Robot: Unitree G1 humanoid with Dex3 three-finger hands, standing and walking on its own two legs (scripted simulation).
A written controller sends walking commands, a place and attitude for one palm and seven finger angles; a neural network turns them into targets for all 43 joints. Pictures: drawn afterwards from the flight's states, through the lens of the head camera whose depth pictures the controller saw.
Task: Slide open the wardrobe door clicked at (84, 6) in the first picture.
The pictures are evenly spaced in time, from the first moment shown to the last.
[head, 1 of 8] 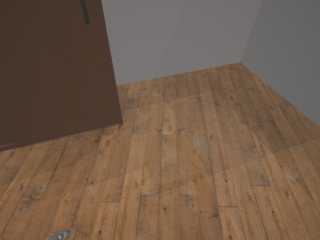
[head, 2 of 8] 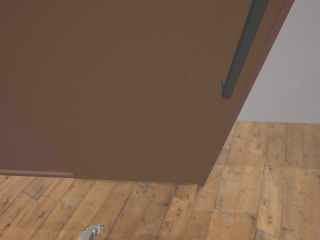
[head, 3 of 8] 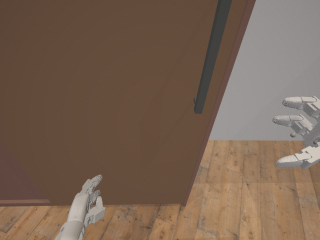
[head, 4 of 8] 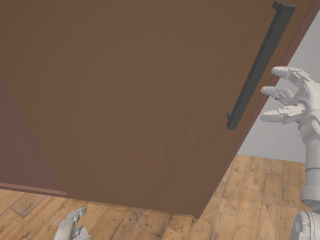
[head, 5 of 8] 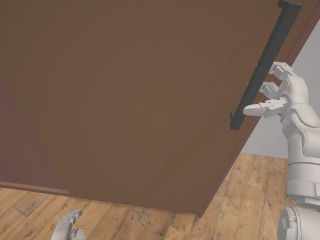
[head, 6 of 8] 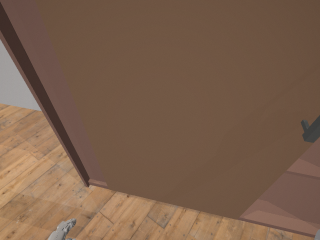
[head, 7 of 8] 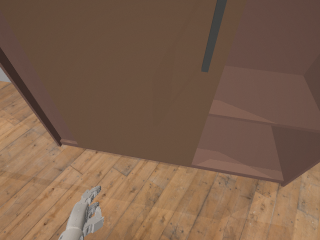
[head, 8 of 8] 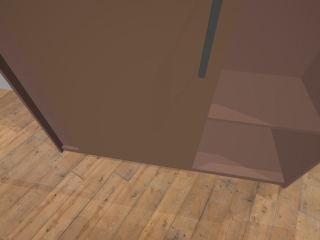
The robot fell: no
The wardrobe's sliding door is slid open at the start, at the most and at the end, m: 0.00 0.61 0.60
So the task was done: yes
